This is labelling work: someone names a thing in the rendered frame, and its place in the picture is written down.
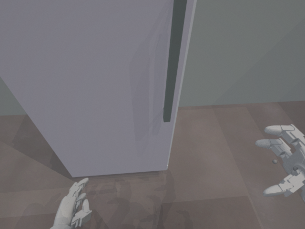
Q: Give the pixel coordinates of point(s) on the robot right hand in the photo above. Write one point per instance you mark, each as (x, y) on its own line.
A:
(295, 179)

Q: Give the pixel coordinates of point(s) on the handle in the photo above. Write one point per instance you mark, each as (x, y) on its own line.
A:
(179, 8)

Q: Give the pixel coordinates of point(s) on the fridge door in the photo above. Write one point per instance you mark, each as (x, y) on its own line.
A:
(91, 75)

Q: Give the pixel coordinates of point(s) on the robot left hand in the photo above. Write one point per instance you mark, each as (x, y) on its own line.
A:
(69, 205)

